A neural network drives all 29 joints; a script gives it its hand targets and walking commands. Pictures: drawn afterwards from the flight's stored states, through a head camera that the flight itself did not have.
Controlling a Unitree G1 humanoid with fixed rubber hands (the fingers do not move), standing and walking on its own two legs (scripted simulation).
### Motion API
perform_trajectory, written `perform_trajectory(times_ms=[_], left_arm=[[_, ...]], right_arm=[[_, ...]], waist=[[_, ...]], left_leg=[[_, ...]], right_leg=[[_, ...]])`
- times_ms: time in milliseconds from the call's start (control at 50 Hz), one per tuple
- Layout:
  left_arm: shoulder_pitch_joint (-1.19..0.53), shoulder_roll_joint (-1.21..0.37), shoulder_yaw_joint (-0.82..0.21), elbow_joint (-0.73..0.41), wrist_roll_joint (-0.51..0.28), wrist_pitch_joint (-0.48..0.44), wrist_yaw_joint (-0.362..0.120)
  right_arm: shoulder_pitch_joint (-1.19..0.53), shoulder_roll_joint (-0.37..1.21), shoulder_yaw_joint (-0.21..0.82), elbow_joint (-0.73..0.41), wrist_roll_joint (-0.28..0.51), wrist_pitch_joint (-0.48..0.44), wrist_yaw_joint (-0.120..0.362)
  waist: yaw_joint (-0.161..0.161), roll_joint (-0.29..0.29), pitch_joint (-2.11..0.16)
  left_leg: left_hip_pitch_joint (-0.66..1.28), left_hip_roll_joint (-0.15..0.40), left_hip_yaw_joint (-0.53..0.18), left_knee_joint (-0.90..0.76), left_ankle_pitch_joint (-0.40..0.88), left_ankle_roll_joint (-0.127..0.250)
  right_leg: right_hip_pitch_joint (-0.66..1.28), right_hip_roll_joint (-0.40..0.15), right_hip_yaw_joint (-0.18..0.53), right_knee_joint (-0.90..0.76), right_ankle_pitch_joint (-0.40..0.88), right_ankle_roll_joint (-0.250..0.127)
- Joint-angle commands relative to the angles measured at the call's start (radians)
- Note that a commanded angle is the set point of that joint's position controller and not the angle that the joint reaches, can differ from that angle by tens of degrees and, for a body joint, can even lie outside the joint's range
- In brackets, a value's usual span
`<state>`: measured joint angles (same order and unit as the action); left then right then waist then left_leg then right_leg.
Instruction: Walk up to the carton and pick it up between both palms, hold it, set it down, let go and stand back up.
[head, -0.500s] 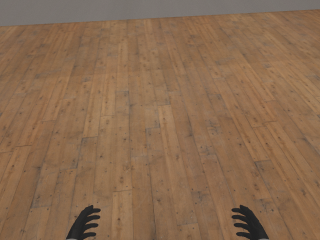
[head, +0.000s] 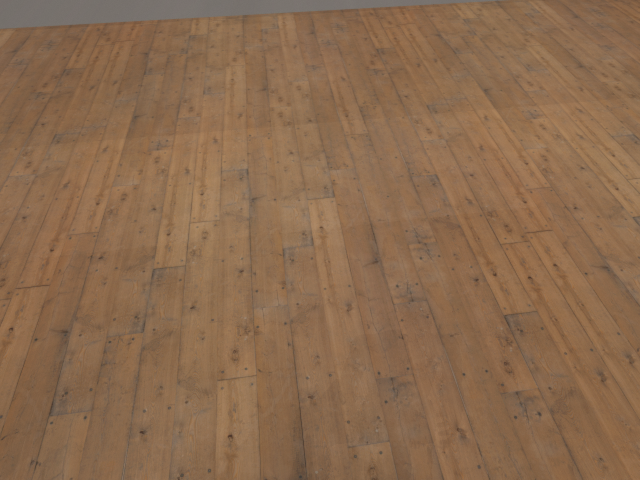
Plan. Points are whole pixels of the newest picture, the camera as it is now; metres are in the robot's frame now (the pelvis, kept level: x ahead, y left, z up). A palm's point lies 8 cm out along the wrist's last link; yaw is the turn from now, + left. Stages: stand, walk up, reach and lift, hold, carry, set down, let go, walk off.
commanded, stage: stand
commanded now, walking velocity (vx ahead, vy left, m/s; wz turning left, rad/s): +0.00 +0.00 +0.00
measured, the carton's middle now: out of the picture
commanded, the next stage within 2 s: walk up in 0.68 s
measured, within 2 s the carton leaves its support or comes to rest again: neither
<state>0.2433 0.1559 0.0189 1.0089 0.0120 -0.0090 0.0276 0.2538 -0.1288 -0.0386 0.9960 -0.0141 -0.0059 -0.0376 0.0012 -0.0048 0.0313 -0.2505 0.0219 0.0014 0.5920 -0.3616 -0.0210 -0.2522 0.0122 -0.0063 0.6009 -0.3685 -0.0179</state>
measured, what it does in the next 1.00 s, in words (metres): stands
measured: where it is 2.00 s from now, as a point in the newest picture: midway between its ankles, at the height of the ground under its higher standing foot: outside the picture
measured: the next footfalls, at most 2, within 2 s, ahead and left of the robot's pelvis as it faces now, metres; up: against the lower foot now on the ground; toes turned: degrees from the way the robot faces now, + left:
right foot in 1.12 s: +0.04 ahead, -0.19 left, +0.00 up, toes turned -21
left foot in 1.32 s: +0.06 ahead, +0.01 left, +0.00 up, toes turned -29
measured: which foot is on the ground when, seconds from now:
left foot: down 0.00-1.00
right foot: down 0.00-0.90, up 0.92-1.00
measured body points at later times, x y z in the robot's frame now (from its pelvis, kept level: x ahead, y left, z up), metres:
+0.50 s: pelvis +0.02 +0.00 +0.01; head +0.04 +0.00 +0.46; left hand +0.00 +0.20 -0.16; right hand -0.01 -0.20 -0.16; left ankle -0.03 +0.13 -0.73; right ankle -0.03 -0.11 -0.73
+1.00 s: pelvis -0.01 -0.02 -0.01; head +0.02 -0.03 +0.44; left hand +0.01 +0.22 -0.16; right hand -0.02 -0.25 -0.16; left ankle -0.03 +0.13 -0.73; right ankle -0.03 -0.11 -0.68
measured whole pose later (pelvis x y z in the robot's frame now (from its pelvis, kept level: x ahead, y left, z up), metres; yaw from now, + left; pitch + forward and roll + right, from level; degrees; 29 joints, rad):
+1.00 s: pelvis -0.01 -0.02 -0.01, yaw -9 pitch -2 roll +2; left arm 0.27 0.18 0.04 1.11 0.04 0.05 0.02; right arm 0.21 -0.14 -0.06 1.08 -0.05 -0.02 -0.11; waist 0.01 -0.02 0.11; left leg -0.17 0.09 0.15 0.61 -0.39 -0.05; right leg -0.43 0.00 -0.01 1.02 -0.52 0.01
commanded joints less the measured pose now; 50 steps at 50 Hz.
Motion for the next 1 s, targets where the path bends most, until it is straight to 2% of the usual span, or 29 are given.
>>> perform_trajectory(times_ms=[0,80,120,140,160,240,280,320,340,360,380,460,500,520,540,620,660,680,700,740,820,840,860,880,900,920,940,960,980], left_arm=[[0.094,0.048,0.014,0.026,-0.014,-0.008,0.004],[0.033,0.078,0.023,0.067,-0.001,-0.009,0.017],[0.048,0.047,0.015,0.087,-0.001,-0.012,0.022],[0.085,0.041,0.012,0.104,0.003,-0.01,0.017],[0.055,0.028,0.003,0.108,0.0,-0.013,0.025],[0.079,0.041,0.016,0.157,0.001,-0.004,0.029],[0.062,0.042,0.014,0.181,-0.007,0.001,0.031],[0.082,0.006,-0.003,0.2,-0.004,-0.002,0.027],[0.079,-0.008,-0.006,0.207,-0.003,-0.003,0.029],[0.067,0.006,-0.004,0.199,0.001,-0.01,0.021],[0.099,0.033,0.009,0.201,-0.012,-0.012,0.021],[0.079,0.004,0.0,0.216,-0.007,-0.009,0.03],[0.075,0.04,0.005,0.217,0.011,-0.008,0.026],[0.087,0.041,0.013,0.221,0.002,-0.004,0.028],[0.096,0.038,0.007,0.227,0.0,-0.008,0.027],[0.131,0.024,-0.001,0.247,-0.004,-0.006,0.024],[0.095,-0.05,-0.018,0.237,-0.003,0.001,0.04],[0.115,-0.001,-0.009,0.237,-0.009,-0.002,0.03],[0.141,0.016,-0.007,0.258,-0.006,0.003,0.041],[0.114,-0.034,-0.021,0.239,-0.007,-0.005,0.031],[0.144,0.042,-0.006,0.245,-0.006,-0.007,0.029],[0.117,-0.002,-0.02,0.242,-0.006,-0.01,0.03],[0.029,0.21,0.014,0.139,0.006,0.005,0.019],[-0.053,0.24,0.037,0.084,0.01,0.009,0.018],[-0.054,0.195,0.034,0.049,0.021,0.012,0.021],[-0.035,0.183,0.049,0.034,0.032,0.026,0.015],[-0.038,0.17,0.045,0.003,0.033,0.042,0.007],[-0.003,0.185,0.05,-0.013,0.04,0.05,-0.001],[-0.016,0.159,0.052,-0.019,0.044,0.059,-0.015]], right_arm=[[0.058,-0.069,-0.012,0.013,0.01,-0.02,0.001],[0.033,-0.121,-0.035,0.052,0.002,-0.016,-0.008],[0.105,-0.088,-0.018,0.116,-0.003,-0.004,-0.03],[0.07,-0.077,-0.021,0.119,-0.007,0.003,-0.03],[0.116,-0.03,-0.009,0.114,0.006,0.001,-0.023],[0.085,-0.062,-0.017,0.155,0.0,-0.001,-0.033],[0.126,-0.067,-0.013,0.166,0.0,-0.004,-0.026],[0.101,-0.047,-0.006,0.177,0.011,-0.004,-0.031],[0.157,-0.08,-0.014,0.183,0.007,-0.007,-0.028],[0.144,-0.019,0.0,0.206,0.011,-0.001,-0.026],[0.117,0.002,0.005,0.194,-0.006,-0.001,-0.03],[0.065,-0.022,-0.008,0.198,0.0,0.002,-0.025],[0.125,-0.071,-0.015,0.222,-0.002,0.012,-0.035],[0.101,-0.044,-0.013,0.211,0.0,0.012,-0.034],[0.132,-0.056,-0.009,0.223,0.012,0.002,-0.029],[0.14,-0.021,0.005,0.24,-0.001,0.002,-0.033],[0.139,-0.033,-0.002,0.223,0.004,0.003,-0.021],[0.131,-0.032,0.005,0.239,0.0,0.001,-0.035],[0.152,-0.006,0.012,0.222,0.003,0.002,-0.025],[0.166,-0.029,0.001,0.239,-0.006,-0.002,-0.031],[0.149,-0.021,0.013,0.235,0.007,0.0,-0.035],[0.144,-0.025,0.007,0.234,0.012,-0.002,-0.023],[0.011,-0.264,-0.068,0.122,-0.019,-0.016,-0.051],[0.098,-0.271,-0.079,0.124,-0.03,-0.023,-0.064],[0.19,-0.264,-0.08,0.123,-0.023,-0.017,-0.074],[0.183,-0.239,-0.063,0.108,-0.029,-0.009,-0.083],[0.114,-0.26,-0.068,0.067,-0.041,-0.016,-0.091],[-0.025,-0.245,-0.073,0.007,-0.053,-0.02,-0.09],[-0.052,-0.255,-0.063,0.0,-0.066,-0.017,-0.095]], waist=[[0.015,0.035,-0.03],[0.005,-0.008,-0.026],[0.009,0.044,0.01],[0.022,0.06,0.044],[-0.015,0.009,0.014],[0.03,0.004,0.001],[0.004,-0.011,0.054],[0.014,0.049,0.105],[-0.005,-0.014,0.045],[-0.006,0.025,0.013],[0.023,-0.033,-0.037],[0.026,0.05,0.041],[-0.001,-0.02,0.046],[0.02,-0.054,0.021],[0.001,0.016,0.018],[0.022,0.049,0.035],[-0.029,0.006,0.051],[0.022,0.032,0.092],[-0.014,-0.032,0.115],[-0.01,0.037,0.069],[0.02,0.007,0.044],[-0.021,0.014,0.07],[-0.032,0.089,0.122],[-0.073,0.045,0.014],[-0.097,0.104,-0.051],[-0.079,0.23,-0.042],[-0.065,0.161,-0.006],[-0.01,0.184,0.031],[-0.002,0.14,0.068]], left_leg=[[0.058,0.046,-0.041,-0.108,0.422,0.05],[0.049,0.046,-0.019,-0.116,0.412,0.046],[0.052,0.053,-0.033,-0.128,0.432,0.048],[0.071,0.059,-0.029,-0.128,0.453,0.042],[0.069,0.054,-0.027,-0.127,0.436,0.045],[0.098,0.061,-0.021,-0.151,0.438,0.053],[0.057,0.064,-0.038,-0.154,0.455,0.051],[0.054,0.074,-0.04,-0.162,0.461,0.046],[0.091,0.074,-0.033,-0.165,0.49,0.038],[0.12,0.07,-0.056,-0.172,0.503,0.048],[0.149,0.081,-0.042,-0.162,0.54,0.05],[0.111,0.072,-0.036,-0.175,0.46,0.038],[0.107,0.072,-0.031,-0.183,0.475,0.031],[0.108,0.064,-0.029,-0.189,0.388,0.03],[0.146,0.075,-0.029,-0.195,0.43,0.035],[0.144,0.074,-0.025,-0.202,0.462,0.035],[0.141,0.078,-0.026,-0.2,0.488,0.038],[0.145,0.085,-0.046,-0.198,0.534,0.041],[0.131,0.085,-0.046,-0.188,0.46,0.037],[0.095,0.087,-0.028,-0.189,0.437,0.046],[0.145,0.085,-0.052,-0.21,0.447,0.036],[0.127,0.077,-0.035,-0.201,0.417,0.032],[0.2,0.157,0.041,-0.075,0.538,0.071],[0.27,0.202,-0.003,-0.033,0.698,0.094],[0.36,0.298,-0.071,-0.042,0.813,0.169],[0.317,0.437,-0.147,-0.104,0.924,0.276],[0.236,0.527,-0.161,-0.13,0.937,0.341],[0.107,0.537,-0.133,-0.153,0.799,0.313],[0.081,0.494,-0.047,-0.178,0.717,0.292]], right_leg=[[0.024,-0.06,0.034,-0.101,0.343,-0.018],[0.081,-0.082,0.055,-0.126,0.514,-0.032],[0.092,-0.095,0.064,-0.117,0.537,-0.04],[0.073,-0.084,0.044,-0.128,0.501,-0.026],[0.099,-0.097,0.064,-0.138,0.538,-0.035],[0.123,-0.1,0.07,-0.166,0.519,-0.038],[0.13,-0.091,0.061,-0.171,0.538,-0.03],[0.128,-0.094,0.053,-0.171,0.476,-0.025],[0.145,-0.098,0.055,-0.156,0.516,-0.029],[0.154,-0.104,0.051,-0.165,0.518,-0.031],[0.176,-0.094,0.042,-0.18,0.484,-0.032],[0.169,-0.096,0.031,-0.206,0.526,-0.024],[0.176,-0.11,0.046,-0.208,0.576,-0.029],[0.185,-0.086,0.036,-0.217,0.492,-0.022],[0.164,-0.097,0.055,-0.202,0.514,-0.033],[0.158,-0.085,0.037,-0.208,0.476,-0.025],[0.131,-0.092,0.034,-0.207,0.49,-0.022],[0.119,-0.09,0.042,-0.236,0.461,-0.028],[0.104,-0.084,0.037,-0.226,0.521,-0.021],[0.187,-0.101,0.056,-0.235,0.489,-0.027],[0.151,-0.106,0.053,-0.232,0.501,-0.033],[0.173,-0.094,0.061,-0.231,0.515,-0.03],[-0.112,-0.087,0.177,-0.042,0.728,-0.033],[-0.144,-0.097,0.133,0.104,0.768,-0.027],[-0.286,-0.044,0.088,0.272,0.504,-0.014],[-0.346,-0.006,0.021,0.462,-0.121,0.006],[-0.365,-0.099,0.073,0.653,-0.255,0.033],[-0.316,-0.174,0.128,0.598,-0.275,0.048],[-0.298,-0.177,0.099,0.552,-0.237,0.048]])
